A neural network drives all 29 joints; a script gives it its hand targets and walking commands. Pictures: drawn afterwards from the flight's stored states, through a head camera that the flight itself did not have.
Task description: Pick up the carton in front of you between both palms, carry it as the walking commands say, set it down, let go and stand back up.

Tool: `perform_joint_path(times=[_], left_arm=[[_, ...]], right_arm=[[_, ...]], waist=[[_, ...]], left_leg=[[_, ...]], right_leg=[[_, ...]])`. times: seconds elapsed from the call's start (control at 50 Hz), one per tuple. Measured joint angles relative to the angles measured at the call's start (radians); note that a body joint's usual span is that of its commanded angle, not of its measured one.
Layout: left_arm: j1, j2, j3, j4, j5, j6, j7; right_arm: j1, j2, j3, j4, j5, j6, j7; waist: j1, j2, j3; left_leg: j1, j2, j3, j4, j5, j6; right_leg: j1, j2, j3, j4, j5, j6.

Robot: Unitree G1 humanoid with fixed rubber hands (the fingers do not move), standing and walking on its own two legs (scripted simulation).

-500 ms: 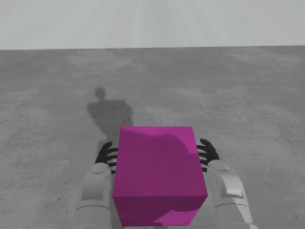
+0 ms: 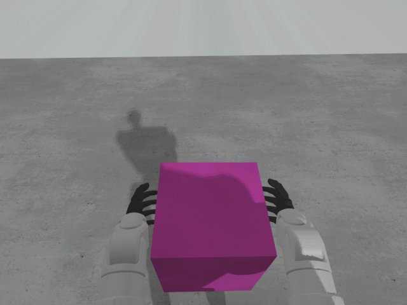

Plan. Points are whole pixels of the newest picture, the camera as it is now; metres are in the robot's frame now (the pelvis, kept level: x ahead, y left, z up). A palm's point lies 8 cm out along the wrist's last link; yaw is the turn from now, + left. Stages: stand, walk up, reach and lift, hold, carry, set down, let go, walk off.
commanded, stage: carry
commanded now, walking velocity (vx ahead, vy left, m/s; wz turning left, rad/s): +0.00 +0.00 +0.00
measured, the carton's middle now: (208, 230) +0.30 +0.00 -0.05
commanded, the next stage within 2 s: hold in 0.32 s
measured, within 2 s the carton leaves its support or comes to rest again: neither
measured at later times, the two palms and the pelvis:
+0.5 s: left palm (121, 233) +0.25 +0.17 +0.04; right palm (272, 217) +0.28 -0.12 +0.04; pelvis -0.01 +0.00 +0.01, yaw +6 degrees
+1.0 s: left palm (131, 241) +0.23 +0.15 +0.05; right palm (286, 214) +0.28 -0.15 +0.05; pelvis -0.03 -0.05 +0.01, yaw +9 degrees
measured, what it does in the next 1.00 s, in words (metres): shifts its weight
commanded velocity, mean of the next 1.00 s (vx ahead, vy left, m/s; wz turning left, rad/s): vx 0.00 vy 0.00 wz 0.00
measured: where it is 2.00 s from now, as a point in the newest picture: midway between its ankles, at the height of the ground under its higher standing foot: outside the picture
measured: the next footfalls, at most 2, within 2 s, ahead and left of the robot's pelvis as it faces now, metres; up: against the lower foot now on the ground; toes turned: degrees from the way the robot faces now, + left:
none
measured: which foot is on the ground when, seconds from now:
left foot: down 0.00-1.00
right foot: down 0.00-1.00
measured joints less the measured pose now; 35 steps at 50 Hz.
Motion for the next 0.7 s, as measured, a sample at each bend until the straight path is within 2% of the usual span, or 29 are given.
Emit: perform_joint_path(times=[0.34, 0.36, 0.4, 0.48, 0.56, 0.7], left_arm=[[-0.009, -0.002, 0.007, 0.004, 0.004, -0.003, -0.004], [-0.011, -0.003, 0.005, 0.009, 0.005, -0.013, -0.007], [-0.009, -0.002, -0.007, 0.016, 0.008, -0.029, -0.012], [-0.005, -0.001, -0.011, 0.030, 0.011, -0.044, -0.013], [0.000, 0.000, 0.010, 0.032, 0.007, -0.044, -0.011], [-0.034, -0.006, 0.046, 0.077, 0.022, -0.043, -0.024]], right_arm=[[-0.007, 0.002, -0.004, 0.001, -0.001, -0.002, -0.001], [-0.001, 0.001, -0.003, -0.010, -0.003, -0.004, -0.002], [0.018, -0.002, 0.001, -0.033, -0.006, -0.008, -0.003], [0.027, -0.003, 0.002, -0.029, -0.004, -0.018, -0.007], [0.000, 0.000, 0.006, 0.011, -0.015, -0.023, -0.003], [-0.048, 0.009, -0.024, 0.068, -0.045, -0.020, 0.013]], waist=[[-0.002, 0.002, 0.024], [-0.008, 0.007, 0.054], [-0.023, 0.012, 0.097], [-0.015, 0.005, 0.137], [0.006, 0.009, 0.148], [-0.002, 0.022, 0.149]], left_leg=[[0.016, -0.006, 0.001, -0.004, 0.005, 0.010], [0.044, -0.013, -0.018, -0.021, 0.026, 0.025], [0.095, -0.031, -0.064, -0.066, 0.042, 0.022], [0.153, -0.057, -0.111, -0.127, 0.085, 0.012], [0.172, -0.060, -0.138, -0.134, 0.098, 0.007], [0.175, -0.051, -0.169, -0.111, 0.101, -0.006]], right_leg=[[0.021, 0.000, 0.008, -0.017, 0.026, 0.006], [0.058, 0.017, 0.042, -0.041, 0.034, 0.001], [0.121, 0.045, 0.122, -0.085, 0.048, 0.005], [0.191, 0.055, 0.198, -0.128, 0.045, 0.026], [0.221, 0.052, 0.181, -0.138, 0.049, 0.034], [0.243, 0.059, 0.150, -0.135, 0.052, 0.019]])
